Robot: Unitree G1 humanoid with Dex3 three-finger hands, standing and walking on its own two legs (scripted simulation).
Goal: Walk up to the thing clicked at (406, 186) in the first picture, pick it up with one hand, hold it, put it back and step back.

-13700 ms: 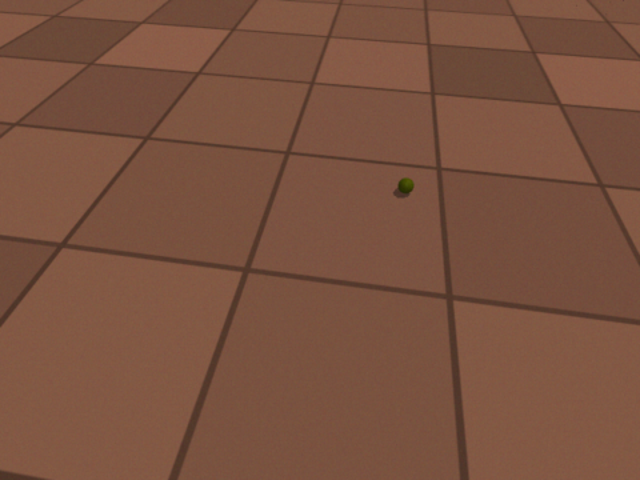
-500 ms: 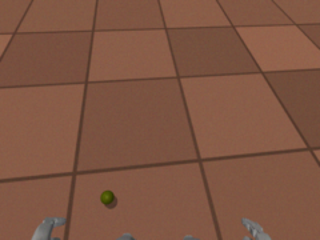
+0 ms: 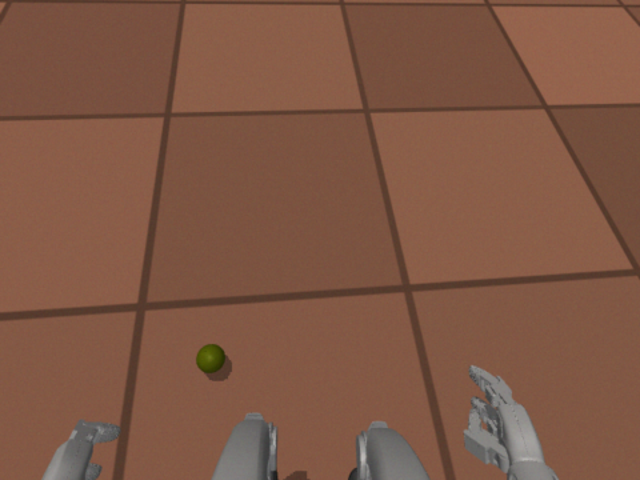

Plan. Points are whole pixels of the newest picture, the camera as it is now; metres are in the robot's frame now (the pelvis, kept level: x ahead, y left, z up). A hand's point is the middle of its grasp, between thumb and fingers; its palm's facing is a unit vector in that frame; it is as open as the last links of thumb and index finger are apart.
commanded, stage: rise first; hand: left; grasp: from above
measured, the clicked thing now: (210, 358) +0.41 +0.27 -0.62
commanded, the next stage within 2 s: approach in 1.84 s
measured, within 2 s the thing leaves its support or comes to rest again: neither
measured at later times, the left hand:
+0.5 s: hand (146, 409) +0.25 +0.31 -0.32, palm faces -0.42 -0.44 -0.79, open 14.0 cm
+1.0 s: hand (164, 381) +0.31 +0.32 -0.43, palm faces -0.45 -0.15 -0.88, open 14.2 cm
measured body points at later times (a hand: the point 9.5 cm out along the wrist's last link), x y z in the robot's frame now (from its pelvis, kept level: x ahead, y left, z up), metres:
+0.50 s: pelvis -0.05 +0.00 -0.18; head +0.15 +0.01 +0.22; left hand +0.27 +0.33 -0.28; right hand +0.13 -0.27 -0.31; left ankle +0.03 +0.11 -0.63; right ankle +0.01 -0.13 -0.63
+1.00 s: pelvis -0.08 +0.00 -0.29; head +0.14 +0.04 +0.10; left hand +0.33 +0.33 -0.38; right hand +0.01 -0.29 -0.41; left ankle +0.03 +0.11 -0.63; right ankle +0.01 -0.13 -0.63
